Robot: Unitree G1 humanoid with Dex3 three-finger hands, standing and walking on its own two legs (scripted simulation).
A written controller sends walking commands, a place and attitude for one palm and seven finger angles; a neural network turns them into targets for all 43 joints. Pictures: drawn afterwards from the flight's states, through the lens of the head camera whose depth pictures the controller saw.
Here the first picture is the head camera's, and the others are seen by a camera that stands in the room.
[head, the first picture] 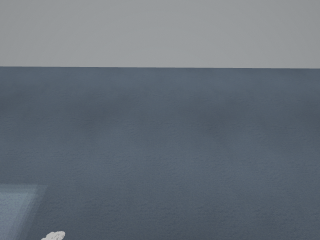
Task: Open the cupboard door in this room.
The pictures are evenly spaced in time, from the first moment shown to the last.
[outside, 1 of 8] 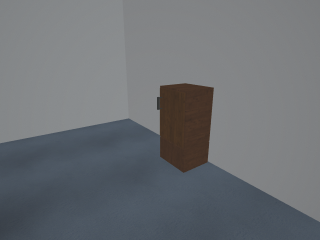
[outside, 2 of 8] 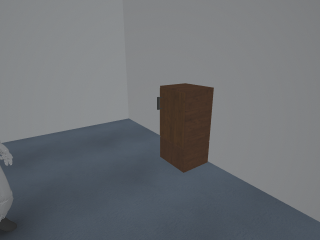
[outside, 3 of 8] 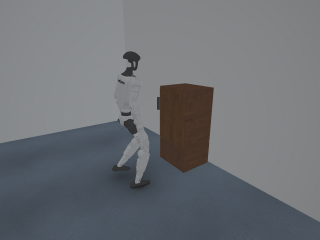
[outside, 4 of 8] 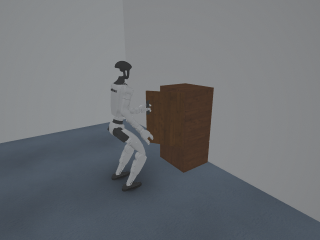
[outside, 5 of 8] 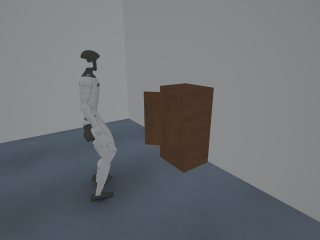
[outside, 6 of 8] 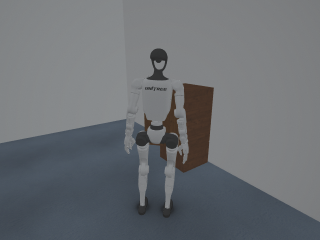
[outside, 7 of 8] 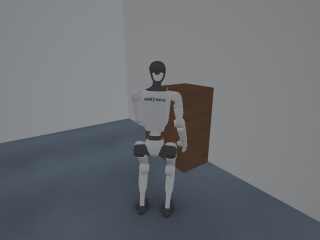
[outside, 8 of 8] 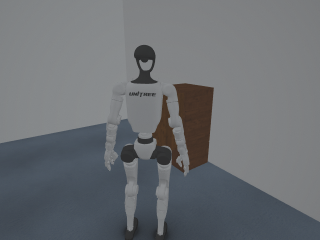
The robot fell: no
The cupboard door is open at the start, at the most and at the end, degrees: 0 85 85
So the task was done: yes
